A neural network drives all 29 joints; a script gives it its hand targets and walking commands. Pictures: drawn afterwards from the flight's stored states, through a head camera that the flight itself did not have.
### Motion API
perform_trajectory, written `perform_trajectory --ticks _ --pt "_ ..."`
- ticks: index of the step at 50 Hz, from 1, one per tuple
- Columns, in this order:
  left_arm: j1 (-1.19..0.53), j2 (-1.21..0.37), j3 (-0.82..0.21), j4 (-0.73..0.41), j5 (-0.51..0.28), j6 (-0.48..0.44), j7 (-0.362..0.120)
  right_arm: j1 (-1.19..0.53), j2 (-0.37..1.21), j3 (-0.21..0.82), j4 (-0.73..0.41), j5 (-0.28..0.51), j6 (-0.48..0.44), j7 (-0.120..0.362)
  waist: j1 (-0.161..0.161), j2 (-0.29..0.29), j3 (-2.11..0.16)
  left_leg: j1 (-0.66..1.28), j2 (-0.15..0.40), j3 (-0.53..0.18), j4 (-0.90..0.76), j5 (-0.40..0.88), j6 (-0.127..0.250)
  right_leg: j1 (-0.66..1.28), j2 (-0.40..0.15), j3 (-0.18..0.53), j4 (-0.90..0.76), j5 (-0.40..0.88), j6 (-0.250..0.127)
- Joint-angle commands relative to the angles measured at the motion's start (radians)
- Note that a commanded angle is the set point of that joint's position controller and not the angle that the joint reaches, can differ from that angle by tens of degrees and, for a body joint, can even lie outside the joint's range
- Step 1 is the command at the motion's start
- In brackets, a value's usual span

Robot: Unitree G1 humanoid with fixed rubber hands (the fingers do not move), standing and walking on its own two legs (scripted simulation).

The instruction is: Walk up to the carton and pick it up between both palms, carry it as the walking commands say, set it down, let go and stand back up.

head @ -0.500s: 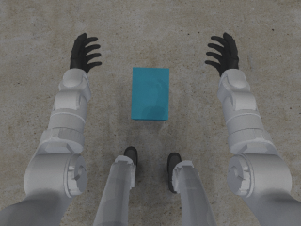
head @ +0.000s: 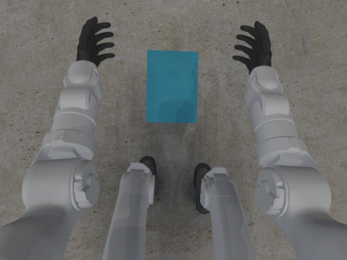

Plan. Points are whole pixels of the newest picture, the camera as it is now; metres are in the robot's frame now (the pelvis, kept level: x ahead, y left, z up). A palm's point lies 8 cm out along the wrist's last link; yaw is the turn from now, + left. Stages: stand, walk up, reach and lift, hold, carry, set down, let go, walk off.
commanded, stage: reach and lift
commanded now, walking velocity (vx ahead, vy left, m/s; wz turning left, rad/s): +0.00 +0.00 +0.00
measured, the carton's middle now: (171, 91) +0.49 +0.03 -0.47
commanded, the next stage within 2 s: none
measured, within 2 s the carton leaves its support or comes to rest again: neither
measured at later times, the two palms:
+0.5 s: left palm (112, 76) +0.49 +0.20 -0.30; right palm (237, 79) +0.51 -0.14 -0.28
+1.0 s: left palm (123, 87) +0.48 +0.19 -0.41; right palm (226, 90) +0.50 -0.15 -0.40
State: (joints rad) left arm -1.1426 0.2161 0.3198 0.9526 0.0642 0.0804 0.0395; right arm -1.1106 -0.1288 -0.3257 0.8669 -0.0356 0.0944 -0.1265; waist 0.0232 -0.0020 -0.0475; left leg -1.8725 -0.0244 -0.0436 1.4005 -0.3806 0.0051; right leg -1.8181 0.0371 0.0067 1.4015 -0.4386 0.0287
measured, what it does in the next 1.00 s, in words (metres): lowers itself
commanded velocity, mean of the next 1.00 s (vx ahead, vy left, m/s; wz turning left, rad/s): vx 0.00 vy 0.00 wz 0.00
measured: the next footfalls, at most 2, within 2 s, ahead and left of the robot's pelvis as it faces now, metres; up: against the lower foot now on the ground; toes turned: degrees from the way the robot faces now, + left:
none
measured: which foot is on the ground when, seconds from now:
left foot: down 0.00-1.00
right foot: down 0.00-1.00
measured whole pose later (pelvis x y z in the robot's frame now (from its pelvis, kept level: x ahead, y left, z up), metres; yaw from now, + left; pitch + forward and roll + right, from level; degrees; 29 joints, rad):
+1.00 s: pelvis -0.03 -0.01 -0.21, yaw +0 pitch +37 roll -1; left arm -1.43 0.35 0.10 1.21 -0.23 0.00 0.10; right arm -1.40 -0.30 -0.03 1.11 0.22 0.04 -0.15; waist 0.03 -0.01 0.39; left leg -2.28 -0.01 -0.01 2.18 -0.54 0.00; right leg -2.24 0.07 0.01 2.20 -0.56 0.04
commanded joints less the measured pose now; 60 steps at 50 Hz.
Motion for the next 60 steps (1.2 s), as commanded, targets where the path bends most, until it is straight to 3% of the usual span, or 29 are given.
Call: perform_trajectory --ticks 1,4,5,6,7,9,11,14,15,17,20,26,29,30,31,32,36,38,40,42,43,44,46,48,49,51,52,58,60 --pt "-0.27 0.149 -0.02 -0.221 -0.021 -0.033 0.051 -0.257 -0.14 0.038 -0.216 0.046 -0.047 -0.027 0.011 0.051 -1.315 0.827 -0.048 0.029 0.106 0.53 -0.042 0.305 0.085 -0.08 0.07 0.324 0.037" --pt "-0.26 0.091 -0.135 -0.336 -0.098 -0.016 0.081 -0.239 -0.163 0.092 -0.289 0.099 -0.048 -0.028 -0.035 0.087 -1.365 0.883 -0.062 0.028 0.11 0.502 -0.055 0.328 0.094 -0.112 0.119 0.333 0.037" --pt "-0.242 0.129 -0.081 -0.128 -0.096 -0.013 0.077 -0.272 -0.181 0.102 -0.109 0.093 -0.035 -0.029 0.01 0.035 -1.172 0.683 -0.051 0.029 0.168 0.404 -0.045 0.255 0.075 -0.088 0.17 0.264 0.031" --pt "-0.24 0.098 -0.09 -0.121 -0.084 -0.008 0.075 -0.234 -0.147 0.094 -0.07 0.092 -0.034 -0.023 -0.025 0.032 -1.115 0.607 -0.051 0.032 0.157 0.359 -0.04 0.242 0.069 -0.09 0.176 0.258 0.034" --pt "-0.267 0.153 -0.066 -0.312 -0.094 -0.015 0.087 -0.31 -0.168 0.085 -0.336 0.109 -0.033 -0.037 -0.013 -0.019 -1.387 0.677 -0.062 0.052 0.188 0.415 -0.04 0.414 0.077 -0.086 0.179 0.355 0.04" --pt "-0.349 0.145 -0.079 -0.306 -0.106 0.006 0.09 -0.393 -0.202 0.125 -0.293 0.153 -0.021 -0.034 0.05 0.082 -1.294 0.674 -0.061 0.072 0.205 0.374 -0.042 0.338 0.073 -0.073 0.207 0.286 0.041" --pt "-0.359 0.132 -0.138 -0.291 -0.141 0.003 0.085 -0.339 -0.166 0.165 -0.195 0.171 -0.013 -0.028 -0.019 -0.003 -1.251 0.574 -0.048 0.058 0.231 0.268 -0.035 0.33 0.063 -0.088 0.247 0.247 0.03" --pt "-0.36 0.129 -0.123 -0.159 -0.133 0.008 0.083 -0.389 -0.188 0.123 -0.093 0.157 -0.013 -0.016 -0.016 0.012 -1.097 0.484 -0.047 0.056 0.264 0.182 -0.035 0.199 0.054 -0.092 0.282 0.14 0.025" --pt "-0.392 0.14 -0.108 -0.181 -0.143 0.011 0.086 -0.439 -0.253 0.09 -0.179 0.138 -0.024 -0.026 -0.054 0.019 -1.146 0.513 -0.036 0.062 0.286 0.181 -0.035 0.2 0.059 -0.099 0.275 0.152 0.027" --pt "-0.422 0.219 -0.115 -0.127 -0.141 0.001 0.091 -0.447 -0.234 0.123 -0.118 0.153 -0.017 -0.033 -0.008 0.007 -1.178 0.514 -0.036 0.06 0.323 0.168 -0.025 0.169 0.051 -0.09 0.314 0.109 0.039" --pt "-0.458 0.211 -0.136 -0.091 -0.164 0.001 0.099 -0.452 -0.262 0.106 0.0 0.172 -0.011 -0.022 -0.017 0.054 -1.04 0.469 -0.031 0.05 0.347 0.1 -0.034 0.044 0.04 -0.098 0.351 0.031 0.017" --pt "-0.519 0.183 -0.172 -0.038 -0.167 -0.023 0.099 -0.467 -0.247 0.148 0.099 0.195 -0.043 -0.014 -0.01 0.098 -1.007 0.446 -0.013 0.05 0.426 0.107 -0.043 0.008 0.03 -0.089 0.419 0.024 0.008" --pt "-0.493 0.137 -0.201 -0.01 -0.206 -0.042 0.09 -0.501 -0.227 0.182 0.031 0.205 -0.069 -0.011 -0.02 0.028 -0.982 0.423 -0.018 0.046 0.475 0.157 -0.019 0.006 0.039 -0.083 0.458 0.078 0.018" --pt "-0.475 0.187 -0.169 0.019 -0.18 -0.046 0.094 -0.534 -0.264 0.158 0.047 0.208 -0.074 -0.015 0.029 0.048 -0.974 0.388 -0.015 0.035 0.489 0.214 -0.029 0.003 0.034 -0.075 0.497 0.127 0.026" --pt "-0.491 0.172 -0.199 0.04 -0.209 -0.052 0.092 -0.525 -0.249 0.162 0.084 0.204 -0.079 -0.018 -0.014 0.018 -0.98 0.355 -0.009 0.017 0.507 0.217 -0.023 0.027 0.035 -0.081 0.521 0.138 0.029" --pt "-0.505 0.192 -0.205 -0.024 -0.216 -0.059 0.096 -0.55 -0.251 0.16 0.01 0.223 -0.08 -0.021 0.017 0.046 -1.067 0.435 -0.013 0.017 0.514 0.249 -0.019 0.041 0.04 -0.068 0.524 0.145 0.028" --pt "-0.482 0.207 -0.226 0.092 -0.219 -0.071 0.099 -0.493 -0.267 0.17 0.136 0.206 -0.085 -0.026 -0.028 0.049 -0.951 0.384 -0.012 0.005 0.554 0.221 -0.025 -0.018 0.039 -0.073 0.576 0.111 0.021" --pt "-0.543 0.177 -0.228 -0.118 -0.261 -0.091 0.094 -0.534 -0.237 0.177 -0.063 0.203 -0.101 -0.027 -0.022 0.013 -1.093 0.417 -0.028 0.012 0.573 0.316 -0.015 0.082 0.043 -0.067 0.571 0.21 0.019" --pt "-0.509 0.227 -0.209 0.097 -0.238 -0.082 0.083 -0.552 -0.27 0.189 0.124 0.201 -0.093 -0.024 0.002 0.038 -0.905 0.332 -0.007 0.014 0.615 0.275 -0.022 -0.063 0.032 -0.057 0.623 0.146 0.024" --pt "-0.551 0.259 -0.208 -0.058 -0.266 -0.096 0.082 -0.566 -0.232 0.211 -0.041 0.205 -0.088 -0.028 0.021 -0.05 -1.1 0.359 -0.018 0.018 0.626 0.34 -0.021 0.153 0.022 -0.05 0.633 0.263 0.038" --pt "-0.567 0.269 -0.207 -0.031 -0.274 -0.108 0.087 -0.608 -0.245 0.235 -0.015 0.237 -0.097 -0.028 0.065 -0.014 -1.053 0.372 -0.02 0.03 0.641 0.33 -0.007 0.122 0.037 -0.047 0.634 0.222 0.037" --pt "-0.526 0.272 -0.213 0.09 -0.298 -0.115 0.081 -0.585 -0.225 0.292 0.07 0.238 -0.094 -0.028 0.034 -0.113 -0.961 0.283 -0.009 0.014 0.665 0.282 0.006 0.094 0.027 -0.041 0.645 0.188 0.04" --pt "-0.525 0.264 -0.196 0.117 -0.3 -0.118 0.064 -0.623 -0.226 0.294 0.055 0.265 -0.101 -0.027 0.075 -0.085 -0.866 0.189 -0.012 0.031 0.665 0.286 -0.01 0.091 0.027 -0.021 0.657 0.227 0.042" --pt "-0.513 0.228 -0.227 0.184 -0.308 -0.121 0.051 -0.609 -0.213 0.298 0.082 0.255 -0.108 -0.025 0.013 -0.066 -0.837 0.188 0.003 0.029 0.67 0.283 -0.016 0.104 0.036 -0.015 0.647 0.237 0.039" --pt "-0.532 0.229 -0.191 0.129 -0.282 -0.128 0.048 -0.602 -0.204 0.306 0.072 0.259 -0.108 -0.016 0.081 -0.034 -0.797 0.166 -0.004 0.047 0.681 0.287 -0.02 0.075 0.026 0.012 0.643 0.251 0.03" --pt "-0.547 0.241 -0.22 0.221 -0.289 -0.123 0.04 -0.607 -0.196 0.29 0.164 0.268 -0.095 -0.009 0.052 -0.034 -0.7 0.152 0.003 0.02 0.634 0.155 0.002 0.053 0.021 -0.005 0.647 0.131 0.031" --pt "-0.533 0.273 -0.182 0.194 -0.253 -0.124 0.043 -0.589 -0.177 0.294 0.137 0.278 -0.098 -0.006 0.092 -0.031 -0.723 0.16 0.004 0.039 0.661 0.194 -0.006 0.037 0.021 -0.003 0.654 0.166 0.034" --pt "-0.598 0.231 -0.228 0.175 -0.315 -0.119 0.045 -0.632 -0.224 0.292 0.133 0.243 -0.098 -0.029 0.003 -0.051 -0.796 0.239 0.002 0.021 0.666 0.244 -0.022 0.053 0.027 -0.017 0.642 0.193 0.035" --pt "-0.617 0.28 -0.231 0.171 -0.304 -0.121 0.056 -0.604 -0.242 0.284 0.215 0.252 -0.091 -0.023 0.034 0.005 -0.776 0.224 0.012 0.034 0.667 0.2 -0.029 0.057 0.019 0.0 0.646 0.151 0.017"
